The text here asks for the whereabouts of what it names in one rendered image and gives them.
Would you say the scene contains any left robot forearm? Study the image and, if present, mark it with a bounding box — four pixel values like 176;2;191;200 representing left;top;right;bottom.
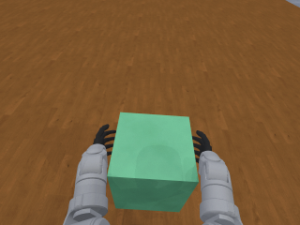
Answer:
63;143;109;225

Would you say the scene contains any robot right hand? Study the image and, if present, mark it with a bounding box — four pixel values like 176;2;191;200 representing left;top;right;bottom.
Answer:
192;130;212;163

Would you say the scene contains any carton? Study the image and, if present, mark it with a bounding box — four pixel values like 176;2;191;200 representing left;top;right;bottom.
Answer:
107;112;199;213

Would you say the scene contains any robot left hand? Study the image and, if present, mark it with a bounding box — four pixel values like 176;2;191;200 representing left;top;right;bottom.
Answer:
93;124;116;156

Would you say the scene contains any right robot forearm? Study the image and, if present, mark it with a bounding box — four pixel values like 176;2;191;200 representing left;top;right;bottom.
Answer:
198;151;243;225

